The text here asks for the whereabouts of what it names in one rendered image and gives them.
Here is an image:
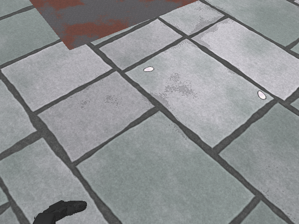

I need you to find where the left robot hand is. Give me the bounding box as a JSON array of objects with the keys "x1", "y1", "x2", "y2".
[{"x1": 33, "y1": 200, "x2": 87, "y2": 224}]

